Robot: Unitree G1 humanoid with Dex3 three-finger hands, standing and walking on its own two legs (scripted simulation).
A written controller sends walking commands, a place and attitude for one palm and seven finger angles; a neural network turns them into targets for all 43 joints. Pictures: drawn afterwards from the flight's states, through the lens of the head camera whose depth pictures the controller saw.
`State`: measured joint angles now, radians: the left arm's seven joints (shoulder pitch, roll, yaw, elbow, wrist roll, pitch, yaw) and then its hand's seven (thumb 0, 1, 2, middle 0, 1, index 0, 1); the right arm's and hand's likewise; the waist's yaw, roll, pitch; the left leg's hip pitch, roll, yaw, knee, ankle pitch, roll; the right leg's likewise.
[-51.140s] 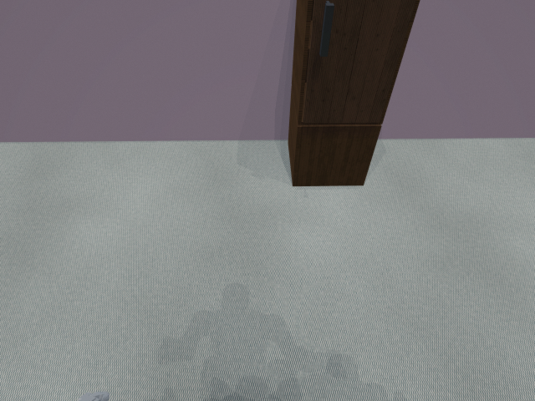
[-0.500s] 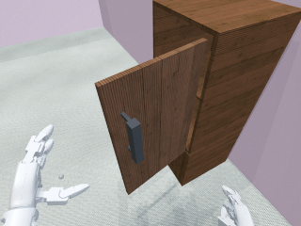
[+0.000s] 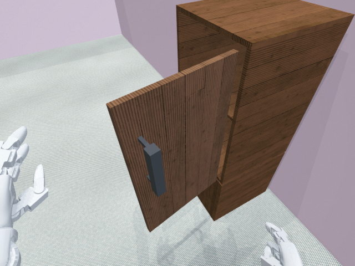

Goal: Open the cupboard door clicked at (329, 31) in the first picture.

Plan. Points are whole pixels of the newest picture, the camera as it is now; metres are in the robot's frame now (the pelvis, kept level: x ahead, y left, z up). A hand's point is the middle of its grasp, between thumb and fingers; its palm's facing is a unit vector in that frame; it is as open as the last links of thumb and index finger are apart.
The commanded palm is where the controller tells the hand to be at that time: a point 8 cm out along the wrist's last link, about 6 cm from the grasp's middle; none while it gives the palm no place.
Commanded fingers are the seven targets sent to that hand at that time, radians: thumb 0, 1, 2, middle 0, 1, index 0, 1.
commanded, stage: draw the hand back to the body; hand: left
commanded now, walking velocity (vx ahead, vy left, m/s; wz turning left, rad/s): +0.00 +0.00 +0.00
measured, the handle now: (151, 166) +0.32 +0.11 +0.06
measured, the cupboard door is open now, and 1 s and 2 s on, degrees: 100 100 100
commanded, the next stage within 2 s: step back with the hand held close in 0.28 s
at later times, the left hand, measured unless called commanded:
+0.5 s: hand (39, 192) +0.18 +0.26 +0.16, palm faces +0.46 -0.79 -0.41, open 7.4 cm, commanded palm +0.12 +0.30 +0.17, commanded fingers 0.00 0.90 0.90 -0.20 -0.30 -0.20 -0.30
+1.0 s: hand (11, 225) +0.13 +0.28 +0.15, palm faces +0.40 -0.78 -0.49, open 7.4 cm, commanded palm +0.07 +0.32 +0.17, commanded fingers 0.00 0.90 0.90 -0.20 -0.30 -0.20 -0.30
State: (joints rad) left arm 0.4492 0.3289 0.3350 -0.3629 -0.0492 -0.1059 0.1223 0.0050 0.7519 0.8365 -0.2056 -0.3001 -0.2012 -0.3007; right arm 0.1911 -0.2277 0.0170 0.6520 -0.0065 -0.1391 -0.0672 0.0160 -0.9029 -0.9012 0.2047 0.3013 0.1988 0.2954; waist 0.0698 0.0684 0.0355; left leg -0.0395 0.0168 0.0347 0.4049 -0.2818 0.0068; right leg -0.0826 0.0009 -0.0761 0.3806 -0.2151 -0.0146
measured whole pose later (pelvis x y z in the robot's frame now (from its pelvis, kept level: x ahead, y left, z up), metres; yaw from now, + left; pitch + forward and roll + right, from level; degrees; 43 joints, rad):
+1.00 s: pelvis -0.08 +0.02 -0.02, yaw -1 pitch +0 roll -1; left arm 0.54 0.40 0.43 -0.52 -0.01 -0.20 0.15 0.01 0.89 0.90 -0.21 -0.30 -0.21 -0.30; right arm 0.19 -0.21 0.00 0.55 0.00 -0.07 -0.08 0.02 -0.90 -0.90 0.21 0.30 0.20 0.30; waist 0.01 -0.02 0.06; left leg -0.35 -0.01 0.07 0.60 -0.25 0.05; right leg -0.38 -0.03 -0.04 0.53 -0.14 0.01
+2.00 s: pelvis -0.22 +0.04 -0.01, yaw -5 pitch +0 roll -2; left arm 0.51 0.48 0.44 -0.56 -0.06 -0.18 0.12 0.01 0.89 0.90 -0.22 -0.30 -0.21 -0.30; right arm 0.18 -0.16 0.02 0.64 -0.01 -0.15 -0.07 0.02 -0.90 -0.90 0.21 0.30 0.20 0.30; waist -0.04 -0.08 0.04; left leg -0.40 -0.04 0.03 0.49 -0.10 0.07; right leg -0.28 0.04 0.04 0.83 -0.52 0.00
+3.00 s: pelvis -0.28 +0.07 -0.01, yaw -2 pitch +0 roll -1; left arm 0.47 0.40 0.33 -0.30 0.00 -0.21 0.11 0.01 0.89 0.90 -0.21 -0.30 -0.20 -0.30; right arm 0.21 -0.24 -0.01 0.69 0.00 -0.18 -0.03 0.01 -0.90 -0.90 0.21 0.30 0.20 0.30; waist 0.00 0.02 0.01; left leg -0.28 0.03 0.04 0.50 -0.21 0.00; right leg -0.26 -0.03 -0.11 0.47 -0.20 -0.01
